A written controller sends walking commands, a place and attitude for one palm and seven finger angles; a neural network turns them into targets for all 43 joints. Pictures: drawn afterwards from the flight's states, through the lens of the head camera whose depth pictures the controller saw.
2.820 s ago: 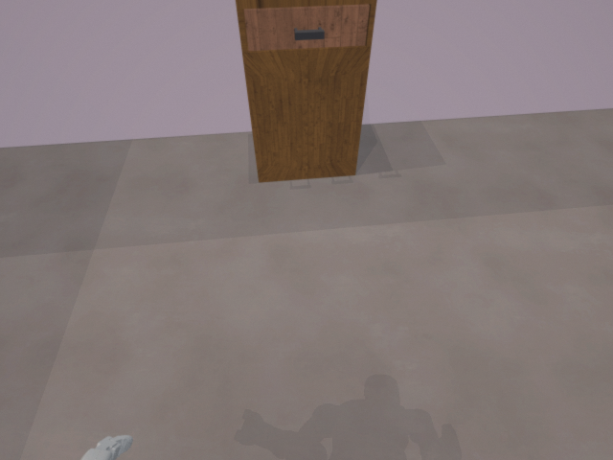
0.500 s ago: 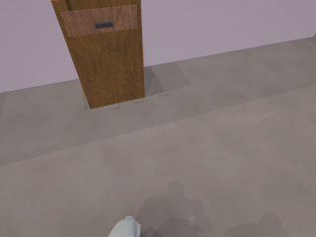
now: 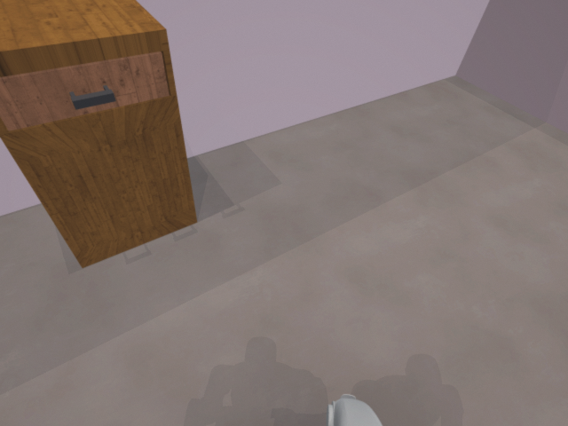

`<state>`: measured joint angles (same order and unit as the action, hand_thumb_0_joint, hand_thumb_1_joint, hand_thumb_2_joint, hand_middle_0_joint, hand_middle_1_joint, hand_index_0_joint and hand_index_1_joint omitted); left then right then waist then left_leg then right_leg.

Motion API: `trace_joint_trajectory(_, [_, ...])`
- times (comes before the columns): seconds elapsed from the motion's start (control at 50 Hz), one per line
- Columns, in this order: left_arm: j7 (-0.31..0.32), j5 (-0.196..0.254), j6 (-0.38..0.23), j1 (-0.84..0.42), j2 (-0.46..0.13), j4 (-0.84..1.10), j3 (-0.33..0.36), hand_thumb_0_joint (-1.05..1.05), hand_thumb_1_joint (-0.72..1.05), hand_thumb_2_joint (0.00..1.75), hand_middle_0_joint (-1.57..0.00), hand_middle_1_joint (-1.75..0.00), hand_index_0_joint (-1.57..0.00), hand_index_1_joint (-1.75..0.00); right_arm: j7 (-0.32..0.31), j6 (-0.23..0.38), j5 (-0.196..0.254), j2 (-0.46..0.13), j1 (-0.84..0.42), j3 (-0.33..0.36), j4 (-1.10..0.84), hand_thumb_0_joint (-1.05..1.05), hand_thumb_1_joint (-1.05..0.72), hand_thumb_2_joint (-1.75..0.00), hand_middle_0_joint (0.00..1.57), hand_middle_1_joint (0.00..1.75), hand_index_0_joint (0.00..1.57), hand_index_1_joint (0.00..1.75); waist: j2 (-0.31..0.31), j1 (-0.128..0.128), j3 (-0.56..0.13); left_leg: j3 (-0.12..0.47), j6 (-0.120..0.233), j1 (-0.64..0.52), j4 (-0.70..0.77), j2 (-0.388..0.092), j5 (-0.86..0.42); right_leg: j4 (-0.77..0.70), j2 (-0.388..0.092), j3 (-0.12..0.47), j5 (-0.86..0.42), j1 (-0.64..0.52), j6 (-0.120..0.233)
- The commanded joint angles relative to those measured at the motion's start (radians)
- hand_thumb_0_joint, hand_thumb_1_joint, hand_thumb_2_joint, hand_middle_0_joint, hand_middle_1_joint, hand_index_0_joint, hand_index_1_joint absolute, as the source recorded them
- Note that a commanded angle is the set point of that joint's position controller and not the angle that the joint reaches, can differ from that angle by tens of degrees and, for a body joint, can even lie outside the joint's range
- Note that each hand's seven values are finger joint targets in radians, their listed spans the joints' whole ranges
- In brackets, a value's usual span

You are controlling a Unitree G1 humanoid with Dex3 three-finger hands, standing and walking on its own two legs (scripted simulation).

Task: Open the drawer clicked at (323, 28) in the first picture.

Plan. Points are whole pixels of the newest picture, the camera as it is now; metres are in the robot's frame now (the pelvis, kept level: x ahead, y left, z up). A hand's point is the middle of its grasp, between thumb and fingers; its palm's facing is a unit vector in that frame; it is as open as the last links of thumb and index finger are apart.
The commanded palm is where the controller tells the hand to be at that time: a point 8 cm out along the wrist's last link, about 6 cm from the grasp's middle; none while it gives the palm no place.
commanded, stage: walk to a spot facing it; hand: left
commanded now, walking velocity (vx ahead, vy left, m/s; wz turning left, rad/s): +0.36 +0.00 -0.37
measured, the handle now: (91, 95) +0.93 +0.58 -0.05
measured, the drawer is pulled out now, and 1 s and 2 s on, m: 0.00 0.00 0.00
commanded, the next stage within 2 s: turn to face it in 0.64 s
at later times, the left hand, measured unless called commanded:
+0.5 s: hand (203, 347) +0.29 +0.15 -0.18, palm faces -0.12 -0.97 -0.23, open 7.2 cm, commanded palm none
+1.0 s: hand (212, 263) +0.48 +0.17 -0.18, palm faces -0.14 -0.97 -0.19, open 7.4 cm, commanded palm none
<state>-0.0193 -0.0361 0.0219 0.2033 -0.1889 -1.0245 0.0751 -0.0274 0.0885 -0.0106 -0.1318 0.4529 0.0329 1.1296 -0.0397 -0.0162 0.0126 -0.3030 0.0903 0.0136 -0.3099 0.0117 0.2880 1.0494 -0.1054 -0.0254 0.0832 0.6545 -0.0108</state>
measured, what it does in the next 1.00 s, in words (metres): walks ahead: right foot, then left foot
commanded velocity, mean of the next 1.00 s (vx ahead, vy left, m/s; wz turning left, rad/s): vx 0.23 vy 0.00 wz -0.04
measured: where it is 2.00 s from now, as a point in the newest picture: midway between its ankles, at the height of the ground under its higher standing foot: (275, 384)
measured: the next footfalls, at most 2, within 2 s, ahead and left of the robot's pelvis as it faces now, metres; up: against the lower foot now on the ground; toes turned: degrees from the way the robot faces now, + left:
right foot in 0.28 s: +0.24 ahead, -0.11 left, +0.00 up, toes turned -15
left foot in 0.70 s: +0.48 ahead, +0.10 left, +0.00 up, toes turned -1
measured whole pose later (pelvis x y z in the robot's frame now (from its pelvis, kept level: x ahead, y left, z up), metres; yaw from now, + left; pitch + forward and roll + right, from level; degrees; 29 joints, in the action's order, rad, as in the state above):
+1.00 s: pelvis +0.38 +0.00 +0.00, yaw -10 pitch +0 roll +0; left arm 0.01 -0.02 0.00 0.18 -0.17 -1.02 0.05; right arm -0.01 0.03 -0.02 -0.17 0.26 0.04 1.04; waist -0.01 -0.02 0.05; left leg -0.14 0.03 0.27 -0.46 -0.04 0.19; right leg 0.83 -0.08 -0.07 0.38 0.41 -0.05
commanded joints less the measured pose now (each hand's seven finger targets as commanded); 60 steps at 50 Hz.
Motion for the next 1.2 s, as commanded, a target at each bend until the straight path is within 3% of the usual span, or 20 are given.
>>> trace_joint_trajectory(0.0, [-0.007, 0.004, -0.014, -0.085, 0.010, 0.070, -0.009, 0.00, 0.90, 0.90, -0.20, -0.30, -0.20, -0.30, -0.014, 0.018, -0.007, -0.081, 0.144, 0.006, 0.000, 0.00, -0.90, -0.90, 0.20, 0.30, 0.20, 0.30, 0.116, -0.022, 0.150, 0.151, -0.064, -0.040, 0.132, -0.306, -0.511, -0.119, 0.006, -0.058, -0.009, 0.108, 0.014])
trace_joint_trajectory(0.12, [-0.008, 0.008, -0.027, -0.186, 0.027, 0.103, -0.021, 0.00, 0.90, 0.90, -0.20, -0.30, -0.20, -0.30, -0.018, 0.004, -0.018, -0.084, 0.215, 0.004, 0.039, 0.00, -0.90, -0.90, 0.20, 0.30, 0.20, 0.30, 0.133, -0.048, 0.161, 0.088, -0.016, -0.136, 0.060, -0.328, -0.770, -0.299, 0.057, -0.142, 0.112, 0.026, 0.068])
trace_joint_trajectory(0.22, [0.007, 0.000, -0.061, 0.093, -0.033, 0.030, -0.004, 0.00, 0.90, 0.90, -0.20, -0.30, -0.20, -0.30, -0.013, -0.006, -0.007, -0.142, 0.148, 0.018, 0.019, 0.00, -0.90, -0.90, 0.20, 0.30, 0.20, 0.30, 0.167, 0.087, -0.049, 0.018, -0.045, -0.102, -0.382, -0.311, -1.150, -0.491, 0.163, -0.208, 0.146, -0.416, 0.137])
trace_joint_trajectory(0.24, [0.011, -0.002, -0.074, 0.232, -0.088, -0.012, 0.015, 0.00, 0.90, 0.90, -0.20, -0.30, -0.20, -0.30, -0.003, -0.005, 0.006, -0.136, 0.109, 0.020, -0.003, 0.00, -0.90, -0.90, 0.20, 0.30, 0.20, 0.30, 0.129, 0.151, -0.134, 0.010, -0.064, 0.117, -0.616, -0.294, -0.901, -0.535, 0.060, -0.088, 0.030, -0.696, 0.184])
trace_joint_trajectory(0.26, [0.026, 0.005, -0.079, 0.339, -0.179, -0.033, 0.037, 0.00, 0.90, 0.90, -0.20, -0.30, -0.20, -0.30, 0.002, 0.000, 0.022, -0.070, 0.099, 0.013, -0.045, 0.00, -0.90, -0.90, 0.20, 0.30, 0.20, 0.30, -0.070, 0.172, -0.236, 0.014, -0.106, 0.449, -0.946, -0.135, -0.032, -0.580, -0.236, 0.364, -0.164, -0.957, 0.320])
trace_joint_trajectory(0.28, [0.033, 0.029, -0.075, 0.334, -0.222, -0.041, 0.040, 0.00, 0.90, 0.90, -0.20, -0.30, -0.20, -0.30, 0.000, -0.001, 0.018, -0.070, 0.034, 0.018, -0.070, 0.00, -0.90, -0.90, 0.20, 0.30, 0.20, 0.30, -0.048, 0.146, -0.222, 0.152, -0.108, 0.612, -1.166, -0.062, 0.286, -0.689, -0.334, 0.556, -0.282, -0.973, 0.408])
trace_joint_trajectory(0.34, [0.039, 0.030, -0.083, 0.154, -0.100, -0.014, 0.007, 0.00, 0.90, 0.90, -0.20, -0.30, -0.20, -0.30, 0.010, -0.029, -0.004, -0.034, -0.040, 0.024, -0.084, 0.00, -0.90, -0.90, 0.20, 0.30, 0.20, 0.30, 0.054, 0.039, 0.036, 0.275, -0.105, 0.594, -1.065, -0.189, 0.052, -0.795, -0.225, 0.284, -0.069, -0.533, 0.261])
trace_joint_trajectory(0.4, [0.042, 0.011, -0.103, 0.111, -0.038, 0.003, -0.008, 0.00, 0.90, 0.90, -0.20, -0.30, -0.20, -0.30, 0.017, -0.061, -0.019, 0.001, 0.016, 0.024, -0.069, 0.00, -0.90, -0.90, 0.20, 0.30, 0.20, 0.30, 0.028, -0.027, 0.090, 0.251, -0.119, 0.493, -0.903, -0.198, 0.004, -0.846, -0.139, 0.126, -0.030, -0.323, 0.201])
trace_joint_trajectory(0.46, [0.035, 0.011, -0.109, 0.099, -0.065, -0.002, -0.008, 0.00, 0.90, 0.90, -0.20, -0.30, -0.20, -0.30, 0.030, -0.065, -0.015, -0.007, -0.038, 0.026, -0.101, 0.00, -0.90, -0.90, 0.20, 0.30, 0.20, 0.30, -0.058, -0.035, 0.081, 0.233, -0.140, 0.491, -0.720, -0.199, -0.054, -0.856, -0.100, 0.075, -0.018, -0.325, 0.196])
trace_joint_trajectory(0.6, [0.028, 0.013, -0.098, 0.199, -0.121, -0.033, -0.001, 0.00, 0.90, 0.90, -0.20, -0.30, -0.20, -0.30, 0.050, -0.030, -0.015, -0.067, -0.298, 0.018, -0.186, 0.00, -0.90, -0.90, 0.20, 0.30, 0.20, 0.30, -0.093, 0.053, 0.069, 0.164, -0.132, 0.422, -0.340, -0.127, -0.088, -0.750, -0.101, 0.110, -0.151, -0.503, 0.168])
trace_joint_trajectory(0.66, [0.030, 0.019, -0.088, 0.175, -0.126, -0.026, 0.005, 0.00, 0.90, 0.90, -0.20, -0.30, -0.20, -0.30, 0.031, -0.016, -0.019, -0.145, -0.136, 0.037, -0.144, 0.00, -0.90, -0.90, 0.20, 0.30, 0.20, 0.30, 0.009, -0.034, -0.025, 0.162, -0.121, 0.101, -0.152, -0.106, -0.175, -0.485, -0.045, 0.080, -0.242, -0.449, 0.116])
trace_joint_trajectory(0.7, [0.018, 0.034, -0.088, 0.183, -0.051, 0.017, -0.009, 0.00, 0.90, 0.90, -0.20, -0.30, -0.20, -0.30, 0.013, -0.013, -0.029, -0.335, 0.083, 0.077, -0.101, 0.00, -0.90, -0.90, 0.20, 0.30, 0.20, 0.30, 0.389, -0.101, -0.211, 0.607, 0.048, -0.262, -0.060, -0.545, -0.450, 0.070, 0.127, -0.060, 0.513, -0.095, 0.028])
trace_joint_trajectory(0.72, [0.026, 0.023, -0.083, 0.144, -0.080, 0.028, -0.004, 0.00, 0.90, 0.90, -0.20, -0.30, -0.20, -0.30, 0.012, -0.026, -0.022, -0.302, 0.059, 0.060, -0.105, 0.00, -0.90, -0.90, 0.20, 0.30, 0.20, 0.30, 0.270, -0.097, -0.165, 0.583, 0.089, -0.158, -0.028, -0.558, -0.421, 0.198, 0.081, 0.011, 0.533, -0.084, 0.039])
trace_joint_trajectory(0.78, [0.021, 0.015, -0.069, 0.121, -0.030, -0.008, -0.012, 0.00, 0.90, 0.90, -0.20, -0.30, -0.20, -0.30, 0.006, -0.019, -0.017, -0.167, -0.118, 0.019, -0.127, 0.00, -0.90, -0.90, 0.20, 0.30, 0.20, 0.30, 0.191, -0.016, 0.018, 0.393, 0.048, 0.133, 0.018, -0.412, -0.497, 0.159, 0.001, 0.013, 0.363, -0.119, 0.009])
trace_joint_trajectory(0.84, [0.024, 0.020, -0.043, 0.182, 0.017, -0.027, -0.024, 0.00, 0.90, 0.90, -0.20, -0.30, -0.20, -0.30, 0.004, -0.021, -0.009, -0.144, -0.178, 0.010, -0.121, 0.00, -0.90, -0.90, 0.20, 0.30, 0.20, 0.30, 0.228, 0.037, -0.006, 0.272, 0.028, 0.251, 0.025, -0.306, -0.527, -0.055, 0.007, -0.040, 0.323, -0.275, -0.017])
trace_joint_trajectory(1.0, [0.041, 0.022, -0.020, 0.058, -0.014, 0.054, -0.008, 0.00, 0.90, 0.90, -0.20, -0.30, -0.20, -0.30, 0.009, -0.072, -0.015, -0.200, -0.183, 0.050, -0.145, 0.00, -0.90, -0.90, 0.20, 0.30, 0.20, 0.30, 0.215, 0.019, -0.051, 0.431, 0.066, 0.233, -0.020, -0.292, -0.390, -0.338, 0.051, -0.062, 0.272, -0.338, -0.044])
trace_joint_trajectory(1.06, [0.048, 0.022, -0.032, 0.106, -0.063, 0.060, 0.004, 0.00, 0.90, 0.90, -0.20, -0.30, -0.20, -0.30, 0.017, -0.089, -0.005, -0.194, -0.212, 0.059, -0.163, 0.00, -0.90, -0.90, 0.20, 0.30, 0.20, 0.30, 0.127, 0.058, -0.065, 0.421, -0.009, 0.332, -0.147, -0.210, -0.271, -0.635, 0.029, -0.041, 0.084, -0.532, -0.039])
trace_joint_trajectory(1.1, [0.058, 0.008, -0.041, 0.137, -0.219, 0.078, 0.030, 0.00, 0.90, 0.90, -0.20, -0.30, -0.20, -0.30, 0.024, -0.098, -0.003, -0.101, -0.206, 0.047, -0.210, 0.00, -0.90, -0.90, 0.20, 0.30, 0.20, 0.30, -0.291, 0.071, -0.066, 0.229, -0.132, 0.582, -0.543, -0.010, 0.284, -0.782, -0.377, 0.287, -0.172, -0.642, 0.109])
trace_joint_trajectory(1.12, [0.058, 0.012, -0.036, 0.117, -0.213, 0.095, 0.022, 0.00, 0.90, 0.90, -0.20, -0.30, -0.20, -0.30, 0.024, -0.112, -0.008, -0.140, -0.207, 0.060, -0.208, 0.00, -0.90, -0.90, 0.20, 0.30, 0.20, 0.30, -0.193, 0.067, -0.065, 0.296, -0.128, 0.555, -0.715, -0.042, 0.300, -0.781, -0.394, 0.245, -0.127, -0.542, 0.160])
trace_joint_trajectory(1.18, [0.063, 0.018, -0.038, -0.030, -0.119, 0.137, 0.001, 0.00, 0.90, 0.90, -0.20, -0.30, -0.20, -0.30, 0.038, -0.136, -0.013, -0.128, -0.163, 0.064, -0.159, 0.00, -0.90, -0.90, 0.20, 0.30, 0.20, 0.30, -0.111, -0.011, 0.025, 0.294, -0.147, 0.567, -0.886, -0.085, 0.126, -0.762, -0.249, 0.048, -0.108, -0.463, 0.105])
